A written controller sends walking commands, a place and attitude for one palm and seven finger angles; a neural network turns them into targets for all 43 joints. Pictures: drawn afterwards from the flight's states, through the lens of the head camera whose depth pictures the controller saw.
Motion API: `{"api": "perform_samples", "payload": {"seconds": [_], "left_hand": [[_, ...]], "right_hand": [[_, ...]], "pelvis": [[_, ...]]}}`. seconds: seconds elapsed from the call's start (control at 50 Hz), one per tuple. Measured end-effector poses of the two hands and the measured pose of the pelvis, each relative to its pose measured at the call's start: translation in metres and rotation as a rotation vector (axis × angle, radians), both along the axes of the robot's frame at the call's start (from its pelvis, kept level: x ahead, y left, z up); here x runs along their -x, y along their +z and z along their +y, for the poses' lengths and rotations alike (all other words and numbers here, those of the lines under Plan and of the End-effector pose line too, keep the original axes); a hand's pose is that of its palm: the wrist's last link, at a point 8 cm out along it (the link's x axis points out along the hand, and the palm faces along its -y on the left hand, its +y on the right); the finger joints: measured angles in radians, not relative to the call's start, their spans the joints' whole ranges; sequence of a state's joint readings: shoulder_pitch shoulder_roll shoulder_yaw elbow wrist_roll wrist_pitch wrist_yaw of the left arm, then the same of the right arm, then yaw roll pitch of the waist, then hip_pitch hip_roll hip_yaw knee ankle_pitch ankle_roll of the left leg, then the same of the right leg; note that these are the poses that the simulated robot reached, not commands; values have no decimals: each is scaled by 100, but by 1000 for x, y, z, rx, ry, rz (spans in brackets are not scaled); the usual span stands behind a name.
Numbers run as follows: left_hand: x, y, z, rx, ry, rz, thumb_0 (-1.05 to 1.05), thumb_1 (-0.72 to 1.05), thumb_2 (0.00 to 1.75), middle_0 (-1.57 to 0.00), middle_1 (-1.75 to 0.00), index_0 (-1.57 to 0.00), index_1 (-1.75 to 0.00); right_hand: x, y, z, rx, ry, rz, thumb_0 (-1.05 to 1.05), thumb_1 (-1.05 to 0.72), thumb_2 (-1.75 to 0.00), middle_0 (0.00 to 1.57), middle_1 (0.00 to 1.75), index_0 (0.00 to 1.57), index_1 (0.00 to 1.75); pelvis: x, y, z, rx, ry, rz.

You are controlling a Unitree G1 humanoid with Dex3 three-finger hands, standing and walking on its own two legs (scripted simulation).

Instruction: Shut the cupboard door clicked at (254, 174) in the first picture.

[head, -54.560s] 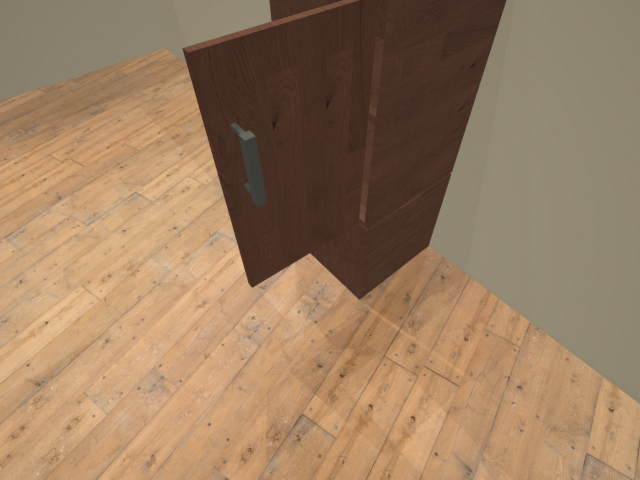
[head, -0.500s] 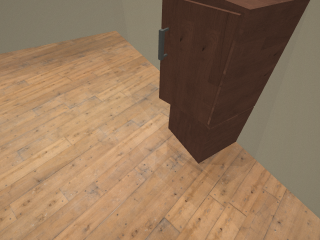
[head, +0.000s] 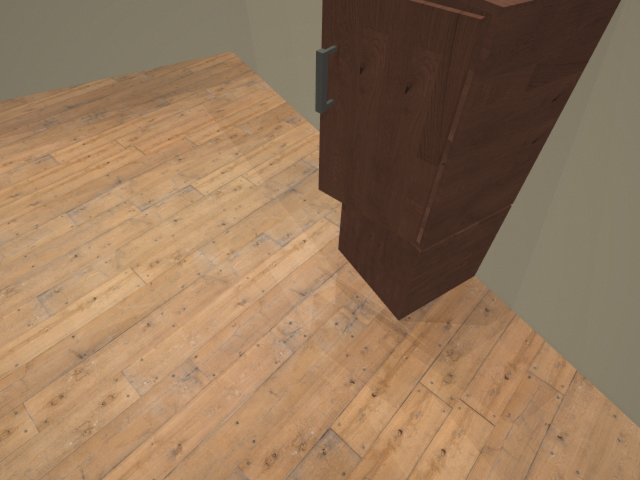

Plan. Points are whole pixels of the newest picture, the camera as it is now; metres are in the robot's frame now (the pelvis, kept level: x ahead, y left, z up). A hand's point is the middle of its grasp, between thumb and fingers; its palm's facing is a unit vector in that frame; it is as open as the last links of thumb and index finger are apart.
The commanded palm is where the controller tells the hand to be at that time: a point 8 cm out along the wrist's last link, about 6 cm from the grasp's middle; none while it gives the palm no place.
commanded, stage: walk to a spot facing it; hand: left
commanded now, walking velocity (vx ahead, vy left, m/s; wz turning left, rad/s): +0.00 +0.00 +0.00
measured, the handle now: (326, 79) +0.97 +0.04 +0.04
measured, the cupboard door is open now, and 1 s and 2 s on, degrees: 18 18 18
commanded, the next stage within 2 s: none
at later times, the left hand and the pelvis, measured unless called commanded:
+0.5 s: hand out of the picture +0.01 +0.22 -0.20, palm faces +0.20 -0.95 -0.22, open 7.4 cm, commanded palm none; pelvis +0.00 +0.02 -0.02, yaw +11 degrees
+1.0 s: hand out of the picture -0.03 +0.18 -0.16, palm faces +0.47 -0.83 -0.31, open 7.4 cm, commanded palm none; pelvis +0.01 -0.04 -0.01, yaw +31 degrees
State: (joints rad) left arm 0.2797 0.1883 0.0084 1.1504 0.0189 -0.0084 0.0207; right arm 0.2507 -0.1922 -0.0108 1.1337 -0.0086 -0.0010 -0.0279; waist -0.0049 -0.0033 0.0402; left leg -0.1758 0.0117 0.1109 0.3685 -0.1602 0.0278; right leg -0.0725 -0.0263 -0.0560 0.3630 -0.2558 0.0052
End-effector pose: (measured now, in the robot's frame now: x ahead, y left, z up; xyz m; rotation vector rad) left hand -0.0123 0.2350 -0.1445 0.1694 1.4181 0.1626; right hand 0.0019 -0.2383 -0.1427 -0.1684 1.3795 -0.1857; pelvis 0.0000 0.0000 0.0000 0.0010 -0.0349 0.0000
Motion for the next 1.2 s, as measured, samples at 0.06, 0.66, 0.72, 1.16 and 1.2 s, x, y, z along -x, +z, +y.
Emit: {"api": "perform_samples", "payload": {"seconds": [0.06, 0.66, 0.72, 1.16, 1.2], "left_hand": [[-8, 1, 1, -4, -6, -17, 0, 91, 90, -20, -30, -20, -30], [-25, 4, 44, -65, 230, -194, 1, 91, 90, -20, -30, -20, -30], [-29, 11, 40, -87, 253, -231, 1, 91, 90, -19, -30, -20, -30], [112, 8, -47, -93, 652, -123, 1, 91, 90, -20, -30, -20, -30], [134, 0, -50, -74, 707, -89, 1, 90, 90, -20, -30, -20, -30]], "right_hand": [[-7, 1, -5, 8, 7, -13, 0, -91, -90, 20, 30, 20, 30], [-90, 6, 17, 29, 291, -42, 0, -91, -90, 20, 30, 20, 30], [-103, 6, 9, 26, 326, -49, 0, -91, -90, 20, 30, 21, 30], [-242, 12, 57, -40, 734, -160, 0, -91, -90, 19, 30, 20, 30], [-254, 15, 84, -45, 793, -198, 0, -91, -90, 19, 30, 20, 30]], "pelvis": [[-1, 0, -1, 0, 1, 0], [3, -6, 8, 35, 287, 57], [2, -5, -1, 38, 331, 60], [-12, -6, -29, -23, 671, 38], [-12, -10, -19, -20, 699, 40]]}}
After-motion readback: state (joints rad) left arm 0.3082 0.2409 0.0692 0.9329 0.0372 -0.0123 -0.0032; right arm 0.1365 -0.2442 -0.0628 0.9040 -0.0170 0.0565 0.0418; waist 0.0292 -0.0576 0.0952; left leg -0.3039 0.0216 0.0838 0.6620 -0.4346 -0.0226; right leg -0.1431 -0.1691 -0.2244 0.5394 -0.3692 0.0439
